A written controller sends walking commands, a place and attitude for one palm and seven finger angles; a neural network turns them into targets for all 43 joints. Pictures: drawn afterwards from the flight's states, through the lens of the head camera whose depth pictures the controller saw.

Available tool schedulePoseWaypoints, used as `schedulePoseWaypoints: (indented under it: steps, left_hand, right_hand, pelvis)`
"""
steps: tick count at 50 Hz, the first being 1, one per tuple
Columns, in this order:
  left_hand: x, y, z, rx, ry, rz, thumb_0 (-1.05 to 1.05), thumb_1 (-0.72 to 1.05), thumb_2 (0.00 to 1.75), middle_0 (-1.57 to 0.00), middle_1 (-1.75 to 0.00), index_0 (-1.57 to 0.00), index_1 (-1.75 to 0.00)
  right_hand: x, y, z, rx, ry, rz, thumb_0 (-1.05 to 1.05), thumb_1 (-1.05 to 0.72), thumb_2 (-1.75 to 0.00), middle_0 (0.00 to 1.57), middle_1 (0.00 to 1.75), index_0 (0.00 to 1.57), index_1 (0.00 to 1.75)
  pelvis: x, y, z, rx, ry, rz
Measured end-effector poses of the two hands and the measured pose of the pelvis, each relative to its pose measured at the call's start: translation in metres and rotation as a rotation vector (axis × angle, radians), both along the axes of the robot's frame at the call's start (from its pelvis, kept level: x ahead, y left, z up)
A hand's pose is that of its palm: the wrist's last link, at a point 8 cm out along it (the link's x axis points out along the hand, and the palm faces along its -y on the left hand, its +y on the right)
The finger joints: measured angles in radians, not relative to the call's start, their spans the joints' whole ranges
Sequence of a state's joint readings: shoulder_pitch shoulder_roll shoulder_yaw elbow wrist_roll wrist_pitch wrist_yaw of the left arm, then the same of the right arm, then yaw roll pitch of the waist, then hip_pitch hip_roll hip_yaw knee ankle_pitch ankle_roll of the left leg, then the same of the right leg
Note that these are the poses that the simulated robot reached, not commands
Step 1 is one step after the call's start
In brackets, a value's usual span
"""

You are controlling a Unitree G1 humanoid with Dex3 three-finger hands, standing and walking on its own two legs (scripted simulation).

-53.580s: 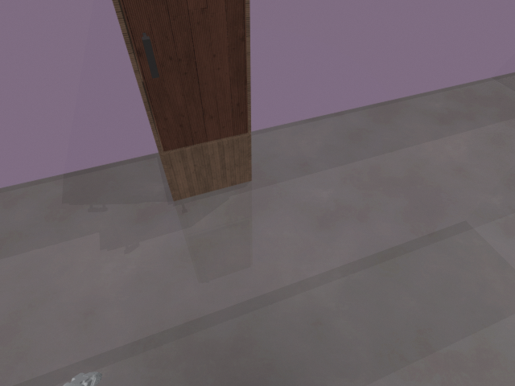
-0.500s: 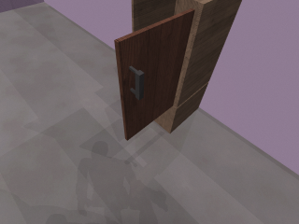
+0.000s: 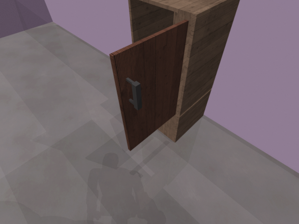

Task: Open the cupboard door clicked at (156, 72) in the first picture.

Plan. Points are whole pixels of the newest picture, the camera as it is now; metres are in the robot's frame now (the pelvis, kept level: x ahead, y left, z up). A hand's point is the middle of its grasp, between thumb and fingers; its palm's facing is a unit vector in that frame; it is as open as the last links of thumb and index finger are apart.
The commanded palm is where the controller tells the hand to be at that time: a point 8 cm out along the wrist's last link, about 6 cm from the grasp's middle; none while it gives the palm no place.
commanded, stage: let the arm hang, fingers relaxed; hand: left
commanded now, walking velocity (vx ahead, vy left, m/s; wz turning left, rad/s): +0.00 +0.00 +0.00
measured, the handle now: (133, 93) +0.57 +0.09 +0.00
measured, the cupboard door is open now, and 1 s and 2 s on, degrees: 89 89 89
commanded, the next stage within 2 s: look to check the result in 0.24 s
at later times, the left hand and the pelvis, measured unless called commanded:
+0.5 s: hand out of the picture +0.00 +0.16 -0.17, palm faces +0.04 -0.98 -0.19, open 7.4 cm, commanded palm none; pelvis +0.01 -0.01 +0.00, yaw +0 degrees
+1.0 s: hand out of the picture +0.01 +0.16 -0.17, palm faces +0.03 -0.98 -0.20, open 7.4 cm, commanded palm none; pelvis +0.02 -0.01 +0.00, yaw +0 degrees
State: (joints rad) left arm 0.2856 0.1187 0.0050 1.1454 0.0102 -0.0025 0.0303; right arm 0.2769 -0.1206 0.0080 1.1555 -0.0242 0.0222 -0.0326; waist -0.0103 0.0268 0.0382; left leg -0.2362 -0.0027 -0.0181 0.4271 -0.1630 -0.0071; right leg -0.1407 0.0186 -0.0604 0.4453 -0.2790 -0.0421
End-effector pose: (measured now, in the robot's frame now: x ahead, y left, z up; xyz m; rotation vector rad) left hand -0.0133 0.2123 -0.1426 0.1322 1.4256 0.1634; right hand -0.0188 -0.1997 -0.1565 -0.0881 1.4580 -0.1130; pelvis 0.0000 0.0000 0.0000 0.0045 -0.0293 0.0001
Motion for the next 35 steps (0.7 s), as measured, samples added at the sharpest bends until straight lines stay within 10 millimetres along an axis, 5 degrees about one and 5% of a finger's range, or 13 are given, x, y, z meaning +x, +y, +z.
schedulePoseWaypoints:
  steps: [9, 35]
  left_hand:
    - [0.019, -0.002, -0.001, 0.002, -0.030, -0.010, 0.01, 0.93, 0.90, -0.20, -0.29, -0.20, -0.30]
    - [0.006, -0.010, 0.001, -0.002, 0.034, 0.010, 0.00, 0.91, 0.90, -0.20, -0.29, -0.20, -0.30]
  right_hand:
    - [0.007, -0.012, 0.004, -0.025, -0.014, -0.008, 0.01, -0.92, -0.90, 0.20, 0.30, 0.19, 0.30]
    - [0.031, -0.027, 0.006, -0.045, -0.023, 0.013, 0.01, -0.92, -0.90, 0.20, 0.30, 0.19, 0.30]
  pelvis:
    - [0.007, -0.006, 0.001, 0.001, -0.001, -0.002]
    - [0.018, -0.012, 0.002, 0.003, 0.000, -0.004]
